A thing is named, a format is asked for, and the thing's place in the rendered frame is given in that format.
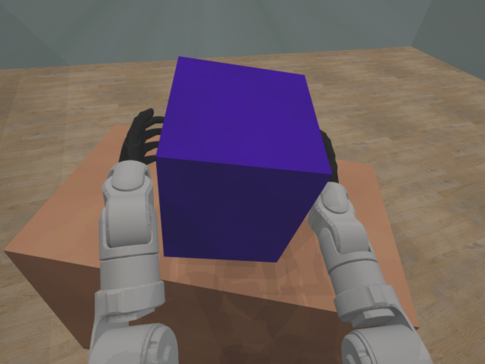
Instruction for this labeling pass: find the pedestal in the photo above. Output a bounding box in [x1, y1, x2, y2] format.
[3, 124, 420, 364]

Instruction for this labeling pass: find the left robot forearm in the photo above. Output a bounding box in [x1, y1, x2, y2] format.
[87, 160, 165, 364]

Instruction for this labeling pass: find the left robot hand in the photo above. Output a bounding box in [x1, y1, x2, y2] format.
[118, 108, 164, 165]

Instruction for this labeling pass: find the right robot hand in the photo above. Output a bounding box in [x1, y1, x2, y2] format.
[320, 130, 339, 183]

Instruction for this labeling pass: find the right robot forearm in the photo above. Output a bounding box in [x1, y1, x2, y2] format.
[308, 182, 433, 364]

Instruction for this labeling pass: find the carton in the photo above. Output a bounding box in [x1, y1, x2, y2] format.
[155, 56, 332, 262]

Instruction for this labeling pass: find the robot left upper arm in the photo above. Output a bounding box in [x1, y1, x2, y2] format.
[89, 323, 179, 364]

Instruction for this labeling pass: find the robot right upper arm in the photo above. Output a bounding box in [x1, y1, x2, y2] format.
[341, 325, 432, 364]

